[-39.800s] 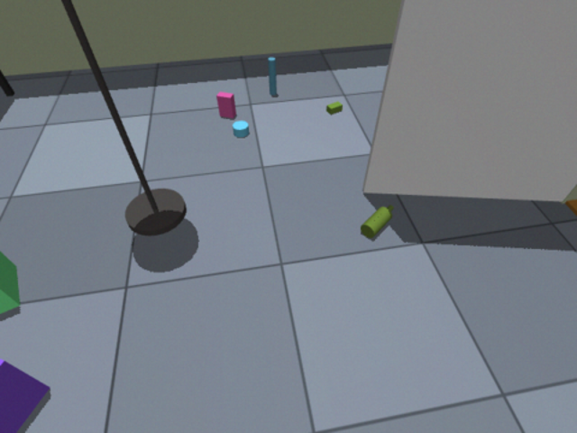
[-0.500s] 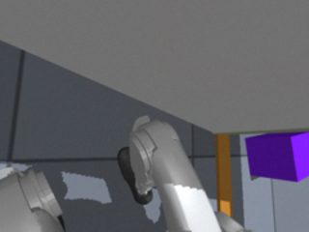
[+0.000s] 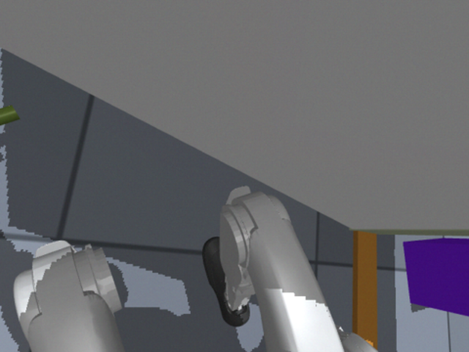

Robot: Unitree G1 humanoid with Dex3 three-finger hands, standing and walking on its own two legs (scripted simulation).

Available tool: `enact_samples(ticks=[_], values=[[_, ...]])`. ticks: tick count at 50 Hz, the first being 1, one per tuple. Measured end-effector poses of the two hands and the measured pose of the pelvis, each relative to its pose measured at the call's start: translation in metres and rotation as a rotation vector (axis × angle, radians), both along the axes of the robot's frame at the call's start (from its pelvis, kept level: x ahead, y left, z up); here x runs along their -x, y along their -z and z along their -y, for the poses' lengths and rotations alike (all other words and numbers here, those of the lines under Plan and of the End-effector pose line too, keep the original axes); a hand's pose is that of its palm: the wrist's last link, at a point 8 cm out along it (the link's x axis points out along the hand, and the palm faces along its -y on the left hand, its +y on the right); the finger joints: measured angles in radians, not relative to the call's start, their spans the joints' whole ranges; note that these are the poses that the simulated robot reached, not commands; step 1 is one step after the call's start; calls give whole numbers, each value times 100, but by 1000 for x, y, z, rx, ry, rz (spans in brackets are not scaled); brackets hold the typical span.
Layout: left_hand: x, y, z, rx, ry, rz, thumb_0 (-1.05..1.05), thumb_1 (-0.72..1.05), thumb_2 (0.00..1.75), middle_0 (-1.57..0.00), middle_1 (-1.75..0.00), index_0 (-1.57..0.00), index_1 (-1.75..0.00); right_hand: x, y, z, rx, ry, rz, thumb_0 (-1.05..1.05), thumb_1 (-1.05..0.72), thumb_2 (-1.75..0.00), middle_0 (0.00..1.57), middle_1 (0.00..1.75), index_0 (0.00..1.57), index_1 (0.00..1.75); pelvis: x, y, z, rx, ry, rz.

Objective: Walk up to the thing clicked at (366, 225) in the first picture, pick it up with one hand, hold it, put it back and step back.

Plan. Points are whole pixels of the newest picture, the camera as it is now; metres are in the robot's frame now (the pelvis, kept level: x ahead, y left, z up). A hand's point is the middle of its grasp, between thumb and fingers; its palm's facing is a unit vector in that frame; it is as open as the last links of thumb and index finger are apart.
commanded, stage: settle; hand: left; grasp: from above
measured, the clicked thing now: out of the picture +0.48 +0.32 -0.24
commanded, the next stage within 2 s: lift in 0.40 s
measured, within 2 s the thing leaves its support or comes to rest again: neither
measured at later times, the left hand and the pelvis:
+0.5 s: hand out of the picture +0.45 +0.34 -0.14, palm faces -0.40 -0.17 -0.90, open 9.9 cm; pelvis -0.01 -0.02 +0.01, yaw +5 degrees
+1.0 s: hand out of the picture +0.40 +0.34 -0.04, palm faces -0.42 -0.17 -0.89, open 9.9 cm; pelvis -0.01 -0.01 +0.08, yaw +8 degrees
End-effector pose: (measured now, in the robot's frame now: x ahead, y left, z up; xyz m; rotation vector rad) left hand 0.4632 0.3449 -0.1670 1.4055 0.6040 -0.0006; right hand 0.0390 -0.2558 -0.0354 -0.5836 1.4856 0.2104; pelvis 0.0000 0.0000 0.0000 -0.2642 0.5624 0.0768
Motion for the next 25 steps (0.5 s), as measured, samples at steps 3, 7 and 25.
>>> enact_samples(ticks=[3, 7, 25], values=[[1, -16, -4, -3, -15, -7, -1, 6, 28, -82, -35, -81, -32, -10, 6, 4, -12, 17, 27, 0, -91, -90, 20, 30, 20, 30, -2, -1, 0, -9, -6, -16], [4, -34, -6, -15, -7, -38, -1, 5, 28, -82, -35, -82, -32, -23, 15, 8, -32, 32, 62, 0, -91, -90, 20, 30, 20, 30, -2, -3, 1, -25, -15, -27], [9, -80, 7, -14, 29, -54, -1, 2, 33, -83, -37, -82, -34, -30, 38, 19, -43, 83, 91, 0, -90, -90, 20, 30, 20, 30, 5, -10, 16, -90, -36, -27]])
